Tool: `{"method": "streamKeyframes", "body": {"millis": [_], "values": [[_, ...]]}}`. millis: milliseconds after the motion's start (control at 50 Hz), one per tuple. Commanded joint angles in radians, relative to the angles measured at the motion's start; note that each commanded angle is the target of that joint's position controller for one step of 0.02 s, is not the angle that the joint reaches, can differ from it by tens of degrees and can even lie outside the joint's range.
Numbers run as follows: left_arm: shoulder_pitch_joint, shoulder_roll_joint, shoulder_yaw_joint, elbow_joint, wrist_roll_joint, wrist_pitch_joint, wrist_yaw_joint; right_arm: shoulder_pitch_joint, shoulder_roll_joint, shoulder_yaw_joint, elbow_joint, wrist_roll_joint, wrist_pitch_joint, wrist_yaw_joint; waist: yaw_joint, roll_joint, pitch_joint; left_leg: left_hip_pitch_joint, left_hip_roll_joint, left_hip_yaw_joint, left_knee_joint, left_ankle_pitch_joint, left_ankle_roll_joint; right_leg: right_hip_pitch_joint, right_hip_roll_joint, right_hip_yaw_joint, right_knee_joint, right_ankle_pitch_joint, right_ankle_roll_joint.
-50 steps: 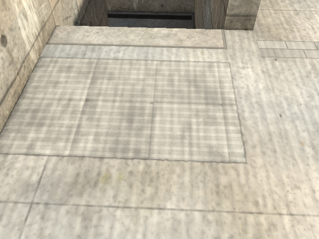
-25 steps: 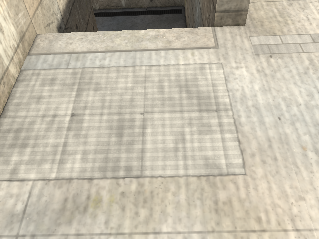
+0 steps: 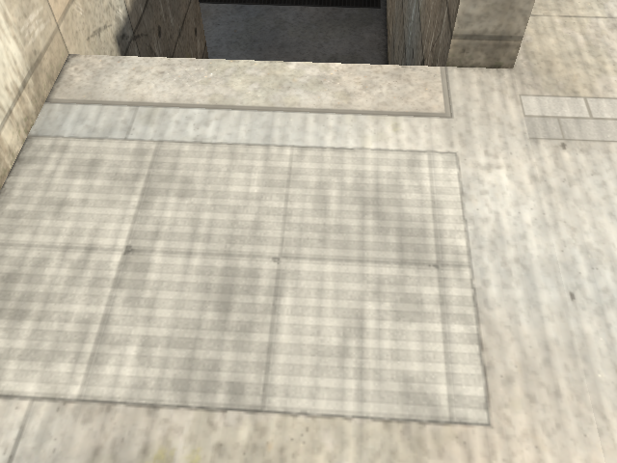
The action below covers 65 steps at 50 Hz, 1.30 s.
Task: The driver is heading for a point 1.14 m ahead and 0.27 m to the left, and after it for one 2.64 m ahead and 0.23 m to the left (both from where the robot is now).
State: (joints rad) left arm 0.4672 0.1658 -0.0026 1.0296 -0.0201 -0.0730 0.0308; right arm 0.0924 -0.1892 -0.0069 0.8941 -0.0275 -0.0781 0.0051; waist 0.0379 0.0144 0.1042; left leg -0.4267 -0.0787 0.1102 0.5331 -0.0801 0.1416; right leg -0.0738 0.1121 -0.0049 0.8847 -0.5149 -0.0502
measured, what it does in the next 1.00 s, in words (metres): walks ahead: right foot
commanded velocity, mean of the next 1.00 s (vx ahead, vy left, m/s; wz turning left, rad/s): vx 0.13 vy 0.00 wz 0.00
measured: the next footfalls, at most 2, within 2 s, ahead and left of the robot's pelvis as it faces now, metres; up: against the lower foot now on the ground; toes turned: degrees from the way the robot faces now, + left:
right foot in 0.36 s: +0.10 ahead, -0.14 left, +0.00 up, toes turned +0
right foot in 1.36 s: +0.46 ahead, -0.05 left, +0.00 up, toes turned -2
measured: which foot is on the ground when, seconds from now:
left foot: down 0.00-1.00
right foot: up 0.00-0.34, down 0.36-0.96, up 0.98-1.00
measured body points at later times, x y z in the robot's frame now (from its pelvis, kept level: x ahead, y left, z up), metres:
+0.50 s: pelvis +0.06 -0.03 +0.02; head +0.06 -0.03 +0.47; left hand +0.06 +0.19 -0.14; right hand +0.08 -0.25 -0.14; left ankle +0.12 +0.04 -0.72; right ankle +0.06 -0.14 -0.72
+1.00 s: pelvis +0.16 +0.00 +0.01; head +0.17 +0.02 +0.46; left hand +0.08 +0.23 -0.15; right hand +0.21 -0.24 -0.12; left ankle +0.17 +0.08 -0.72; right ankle +0.06 -0.12 -0.69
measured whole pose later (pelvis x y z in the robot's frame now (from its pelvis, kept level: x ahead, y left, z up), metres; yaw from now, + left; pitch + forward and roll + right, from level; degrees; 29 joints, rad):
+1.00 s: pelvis +0.16 +0.00 +0.01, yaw +1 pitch +0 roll +0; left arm 0.45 0.19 0.04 1.14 0.02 -0.05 0.01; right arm 0.28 -0.18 -0.05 1.02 -0.02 -0.09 0.00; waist 0.00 -0.05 0.01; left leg -0.27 -0.02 0.10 0.56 -0.27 0.08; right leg -0.17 -0.01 -0.01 0.75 -0.45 -0.07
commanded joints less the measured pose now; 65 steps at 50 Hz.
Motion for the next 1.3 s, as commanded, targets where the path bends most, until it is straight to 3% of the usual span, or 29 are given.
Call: {"method": "streamKeyframes", "body": {"millis": [20, 40, 80, 140, 180, 240, 340, 380, 400, 420, 460, 500, 620, 680, 740, 760, 800, 880, 920, 940, 960, 980, 1000, 1020, 1060, 1120, 1140, 1240, 1300], "values": [[0.127, 0.113, 0.027, -0.017, 0.027, 0.020, 0.002, 0.245, -0.151, -0.043, 0.043, 0.047, 0.008, -0.004, -0.056, 0.016, -0.291, 0.501, 0.446, -0.477, -0.131, 0.752, 0.258, -0.347, -0.056, 0.100, 0.464, 0.018, 0.012], [0.054, 0.115, 0.031, -0.029, 0.053, 0.026, -0.006, 0.155, -0.096, -0.028, 0.023, 0.042, 0.014, -0.008, -0.037, -0.006, -0.179, 0.356, 0.396, -0.431, -0.214, 0.511, 0.222, -0.353, -0.083, 0.077, 0.409, 0.060, 0.010], [0.018, 0.095, 0.032, -0.030, 0.066, 0.054, -0.018, 0.141, -0.063, -0.013, 0.038, 0.032, 0.016, -0.020, -0.001, -0.014, -0.105, 0.173, 0.323, -0.320, -0.296, 0.390, 0.154, -0.261, -0.119, 0.062, 0.285, 0.101, 0.022], [0.034, 0.027, 0.016, -0.004, 0.051, 0.090, -0.012, 0.167, -0.072, -0.005, 0.072, 0.009, 0.010, -0.019, 0.024, 0.024, -0.109, 0.063, 0.258, -0.216, -0.306, 0.339, 0.096, -0.140, -0.114, 0.022, 0.092, 0.110, 0.035], [-0.014, 0.040, 0.017, -0.004, 0.050, 0.103, -0.001, 0.193, -0.098, -0.008, 0.086, 0.002, 0.014, -0.018, 0.004, 0.060, -0.109, 0.072, 0.247, -0.222, -0.322, 0.146, 0.080, -0.150, -0.113, 0.008, -0.030, 0.099, 0.035], [-0.076, 0.060, 0.018, -0.001, 0.047, 0.113, 0.004, 0.214, -0.120, -0.015, 0.098, 0.008, 0.035, -0.019, -0.022, 0.095, -0.095, 0.061, 0.247, -0.270, -0.366, -0.221, 0.062, -0.154, -0.113, -0.004, -0.126, 0.135, 0.033], [-0.073, 0.028, 0.003, 0.038, 0.043, 0.094, 0.008, 0.211, -0.098, -0.011, 0.111, 0.019, 0.064, -0.031, -0.017, 0.040, -0.044, 0.007, 0.246, -0.303, -0.338, -0.404, 0.017, -0.049, -0.112, -0.015, -0.392, 0.222, 0.012], [-0.045, 0.062, 0.001, 0.043, 0.056, 0.074, 0.015, 0.249, -0.074, -0.007, 0.121, 0.023, 0.063, -0.030, -0.032, -0.020, -0.021, -0.005, 0.209, -0.289, -0.280, -0.372, -0.049, -0.020, -0.219, 0.120, -0.539, 0.249, -0.012], [-0.094, 0.087, 0.004, 0.045, 0.040, 0.067, 0.014, 0.270, -0.036, -0.002, 0.126, 0.037, 0.066, -0.026, -0.074, -0.133, 0.021, 0.063, 0.125, -0.193, -0.249, -0.263, -0.071, -0.173, -0.248, 0.181, -0.586, 0.157, -0.038], [-0.118, 0.047, -0.007, 0.043, 0.035, 0.055, 0.009, 0.264, -0.033, 0.001, 0.142, 0.029, 0.066, -0.023, -0.077, -0.130, 0.011, 0.202, 0.112, -0.169, -0.196, -0.149, -0.077, -0.266, -0.259, 0.194, -0.639, 0.116, -0.032], [-0.137, 0.051, -0.007, 0.046, 0.026, 0.040, 0.008, 0.285, -0.032, 0.003, 0.162, 0.020, 0.063, -0.022, -0.090, -0.106, -0.022, 0.304, 0.130, -0.176, -0.175, -0.078, -0.075, -0.288, -0.232, 0.160, -0.648, 0.154, -0.009], [-0.117, 0.050, -0.006, 0.055, 0.023, 0.037, 0.012, 0.285, -0.047, 0.001, 0.174, 0.016, 0.059, -0.023, -0.080, -0.064, -0.031, 0.281, 0.146, -0.192, -0.186, -0.073, -0.069, -0.230, -0.209, 0.126, -0.613, 0.236, -0.007], [-0.063, 0.031, -0.008, 0.082, 0.029, 0.044, 0.010, 0.271, -0.018, 0.010, 0.205, 0.021, 0.056, -0.034, -0.053, -0.018, -0.028, 0.238, 0.153, -0.194, -0.200, -0.070, -0.073, -0.161, -0.202, 0.106, -0.577, 0.306, -0.018], [-0.027, 0.072, 0.013, 0.088, 0.034, 0.051, 0.007, 0.276, -0.034, -0.002, 0.207, 0.017, 0.061, -0.031, -0.039, -0.054, -0.019, 0.172, 0.089, -0.148, -0.120, -0.367, -0.051, -0.174, -0.189, 0.136, -0.589, -0.036, -0.061], [0.048, 0.115, 0.039, 0.096, 0.035, 0.056, 0.003, 0.203, 0.006, -0.001, 0.163, -0.001, 0.055, -0.013, 0.005, -0.147, 0.087, -0.047, 0.038, -0.056, 0.089, -0.383, -0.053, -0.140, -0.344, 0.355, -0.734, -0.312, -0.159], [0.045, 0.124, 0.047, 0.096, 0.037, 0.053, 0.004, 0.182, 0.010, -0.001, 0.146, -0.012, 0.047, -0.008, 0.008, -0.158, 0.110, -0.088, 0.068, -0.047, 0.165, -0.319, -0.053, -0.131, -0.403, 0.411, -0.764, -0.287, -0.191], [0.041, 0.125, 0.056, 0.093, 0.046, 0.039, 0.000, 0.152, -0.022, -0.014, 0.116, -0.009, 0.029, 0.001, 0.004, -0.123, 0.100, -0.158, 0.106, -0.073, 0.240, -0.331, -0.050, -0.076, -0.433, 0.423, -0.769, -0.167, -0.214], [0.008, 0.126, 0.064, 0.086, 0.041, 0.015, -0.004, 0.142, -0.019, -0.028, 0.087, 0.010, 0.004, 0.014, -0.026, -0.106, 0.060, -0.032, 0.095, -0.038, 0.110, -0.289, -0.059, -0.072, -0.358, 0.269, -0.708, 0.050, -0.171], [-0.038, 0.130, 0.067, 0.076, 0.033, 0.012, -0.007, 0.263, -0.003, -0.034, 0.126, 0.017, 0.001, 0.015, -0.091, -0.086, 0.038, 0.239, 0.039, 0.015, -0.031, -0.208, -0.061, -0.223, -0.295, 0.174, -0.614, 0.099, -0.137], [-0.047, 0.117, 0.063, 0.069, 0.036, 0.006, -0.009, 0.373, -0.024, -0.047, 0.163, 0.016, -0.002, 0.008, -0.132, -0.048, 0.002, 0.421, 0.038, -0.017, -0.066, -0.217, -0.057, -0.322, -0.254, 0.125, -0.505, 0.156, -0.114], [-0.084, 0.070, 0.049, 0.043, 0.040, -0.005, -0.017, 0.514, -0.095, -0.069, 0.193, 0.001, -0.010, -0.005, -0.195, 0.122, -0.045, 0.567, 0.217, -0.264, -0.210, -0.370, -0.026, -0.437, -0.162, 0.004, -0.216, 0.195, -0.071], [-0.077, 0.022, 0.038, -0.001, 0.037, -0.011, -0.028, 0.630, -0.199, -0.093, 0.215, 0.006, -0.003, -0.011, -0.202, 0.341, -0.089, 0.654, 0.447, -0.699, -0.388, -0.594, 0.082, -0.646, -0.050, -0.102, 0.089, 0.007, -0.035], [-0.139, 0.097, 0.056, -0.017, 0.066, -0.006, -0.035, 0.557, -0.141, -0.077, 0.207, 0.005, 0.010, -0.015, -0.155, 0.169, -0.014, 0.548, 0.466, -0.728, -0.394, -0.610, 0.107, -0.695, -0.116, -0.012, 0.248, 0.011, -0.054], [-0.182, 0.082, 0.055, -0.030, 0.065, -0.009, -0.046, 0.448, -0.117, -0.067, 0.169, 0.003, 0.007, -0.010, -0.111, 0.063, 0.034, 0.465, 0.434, -0.634, -0.387, -0.543, 0.094, -0.703, -0.158, 0.018, 0.279, 0.118, -0.064], [-0.171, 0.056, 0.053, -0.018, 0.054, -0.013, -0.056, 0.351, -0.084, -0.053, 0.138, 0.008, -0.010, -0.009, -0.051, -0.002, 0.033, 0.379, 0.359, -0.446, -0.401, -0.233, 0.055, -0.617, -0.195, 0.020, 0.225, 0.246, -0.047], [-0.131, 0.047, 0.056, -0.001, 0.054, 0.013, -0.049, 0.395, -0.045, -0.028, 0.172, 0.010, -0.028, -0.021, -0.013, 0.026, -0.017, 0.404, 0.295, -0.230, -0.309, 0.480, 0.030, -0.546, -0.161, -0.037, 0.171, 0.268, -0.004], [-0.149, 0.040, 0.055, -0.007, 0.049, 0.020, -0.046, 0.413, -0.044, -0.023, 0.183, 0.010, -0.028, -0.024, -0.011, 0.041, -0.027, 0.412, 0.279, -0.185, -0.284, 0.611, 0.022, -0.543, -0.147, -0.051, 0.140, 0.281, 0.004], [-0.326, 0.015, 0.029, -0.061, 0.030, 0.029, -0.032, 0.420, -0.039, -0.002, 0.204, 0.011, -0.015, -0.038, -0.043, 0.109, -0.021, 0.340, 0.213, -0.077, -0.238, 0.738, -0.014, -0.393, -0.082, -0.122, -0.187, 0.417, 0.004], [-0.268, 0.044, 0.031, -0.033, 0.031, 0.026, -0.019, 0.417, -0.046, -0.001, 0.217, 0.012, -0.012, -0.044, -0.025, 0.116, -0.054, 0.351, 0.247, -0.104, -0.150, 0.766, -0.009, -0.274, -0.070, -0.104, -0.250, 0.437, -0.031]]}}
